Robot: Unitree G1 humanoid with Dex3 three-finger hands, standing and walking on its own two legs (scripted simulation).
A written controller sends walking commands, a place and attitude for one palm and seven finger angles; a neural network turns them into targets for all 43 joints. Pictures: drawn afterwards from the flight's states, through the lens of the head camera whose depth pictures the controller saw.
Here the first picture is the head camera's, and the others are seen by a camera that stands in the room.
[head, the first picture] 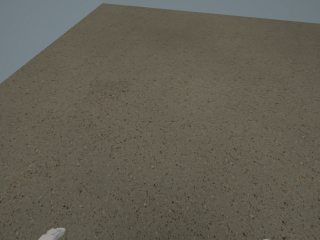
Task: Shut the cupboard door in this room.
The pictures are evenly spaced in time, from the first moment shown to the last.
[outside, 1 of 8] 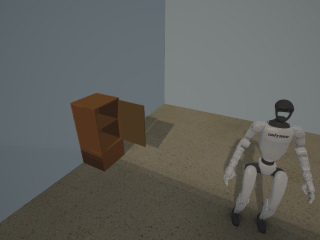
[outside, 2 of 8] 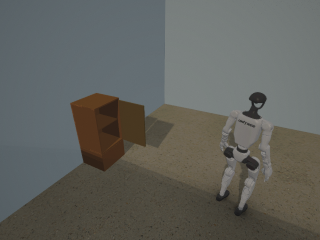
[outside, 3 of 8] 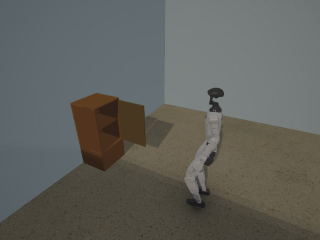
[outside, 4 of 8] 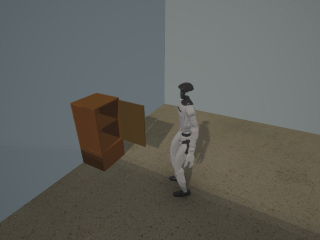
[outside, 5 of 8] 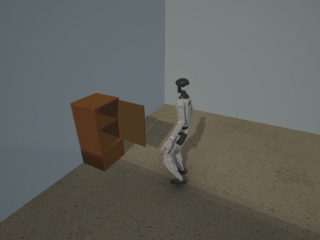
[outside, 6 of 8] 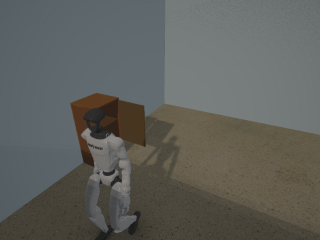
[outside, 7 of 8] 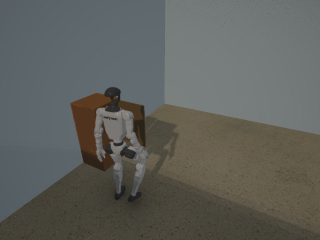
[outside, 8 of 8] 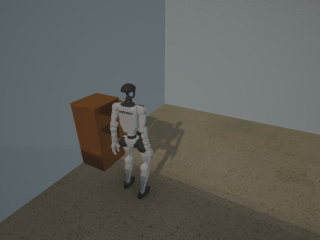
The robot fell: no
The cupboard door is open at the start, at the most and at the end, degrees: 89 89 89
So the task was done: no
